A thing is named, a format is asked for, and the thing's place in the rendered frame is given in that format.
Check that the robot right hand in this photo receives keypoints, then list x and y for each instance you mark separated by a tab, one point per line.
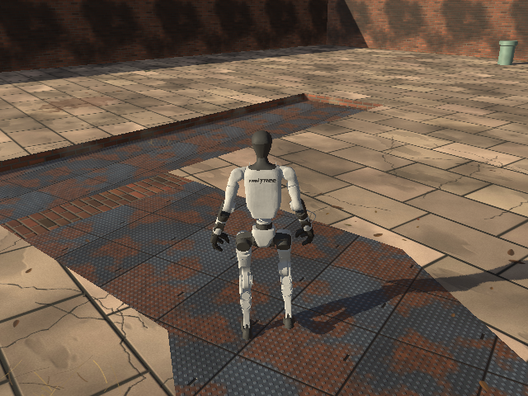
302	233

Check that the robot head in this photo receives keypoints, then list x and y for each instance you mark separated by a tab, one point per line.
261	142

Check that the robot right upper arm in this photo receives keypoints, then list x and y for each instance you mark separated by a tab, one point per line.
288	173

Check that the robot left upper arm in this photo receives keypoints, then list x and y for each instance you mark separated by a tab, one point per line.
232	189

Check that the left robot forearm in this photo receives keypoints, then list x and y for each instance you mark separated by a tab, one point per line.
221	220

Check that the left robot shin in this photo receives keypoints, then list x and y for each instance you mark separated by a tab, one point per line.
245	301

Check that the robot left hand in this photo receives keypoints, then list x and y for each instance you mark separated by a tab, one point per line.
217	239

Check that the right robot forearm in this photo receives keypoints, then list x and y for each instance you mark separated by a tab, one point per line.
303	218

